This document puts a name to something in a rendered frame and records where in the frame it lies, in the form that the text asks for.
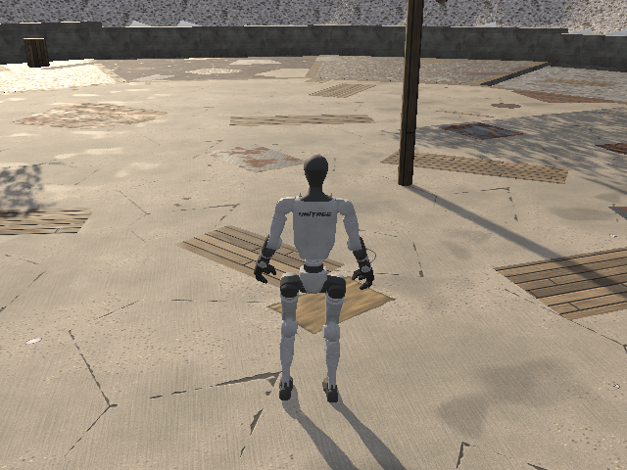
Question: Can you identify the left robot forearm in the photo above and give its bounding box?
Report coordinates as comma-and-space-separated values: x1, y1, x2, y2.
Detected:
257, 234, 276, 268

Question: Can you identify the left robot foot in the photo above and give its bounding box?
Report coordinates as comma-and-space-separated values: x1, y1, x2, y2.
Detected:
279, 376, 293, 400

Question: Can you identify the left robot hand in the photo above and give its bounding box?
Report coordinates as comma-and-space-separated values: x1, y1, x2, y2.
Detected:
254, 263, 276, 283

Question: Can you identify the right robot hand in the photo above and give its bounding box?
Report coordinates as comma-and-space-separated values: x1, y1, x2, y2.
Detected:
352, 268, 374, 290

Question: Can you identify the robot right thigh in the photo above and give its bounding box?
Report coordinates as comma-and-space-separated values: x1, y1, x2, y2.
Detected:
322, 273, 346, 342

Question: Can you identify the right robot upper arm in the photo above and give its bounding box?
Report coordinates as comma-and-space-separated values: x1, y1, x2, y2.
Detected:
336, 198, 362, 251

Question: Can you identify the left robot upper arm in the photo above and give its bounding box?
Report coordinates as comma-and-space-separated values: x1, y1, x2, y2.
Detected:
266, 197, 295, 250

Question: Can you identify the right robot forearm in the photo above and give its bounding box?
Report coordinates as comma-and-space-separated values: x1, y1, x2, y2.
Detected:
353, 236, 371, 273

